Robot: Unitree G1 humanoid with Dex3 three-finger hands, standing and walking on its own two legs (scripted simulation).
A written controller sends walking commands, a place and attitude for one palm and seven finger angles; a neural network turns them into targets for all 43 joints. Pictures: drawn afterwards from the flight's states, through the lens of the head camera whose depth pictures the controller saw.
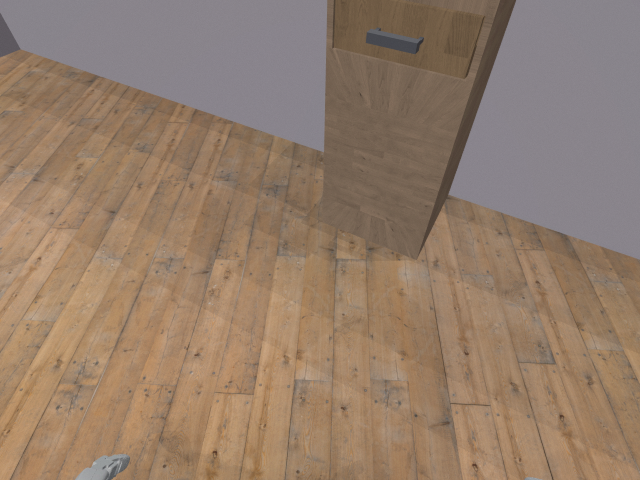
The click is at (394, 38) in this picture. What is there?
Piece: drawer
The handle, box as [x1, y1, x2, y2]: [366, 27, 423, 53]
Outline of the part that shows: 366,35 366,42 412,53 415,53 418,50 419,44 423,39 423,37 415,39 383,32 380,30 380,28 377,27 374,30 370,29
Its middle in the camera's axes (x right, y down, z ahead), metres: +0.19 -0.52 +1.00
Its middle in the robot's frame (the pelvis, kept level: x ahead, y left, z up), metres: +1.12 -0.13 +0.07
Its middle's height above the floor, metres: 0.84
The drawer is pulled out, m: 0.00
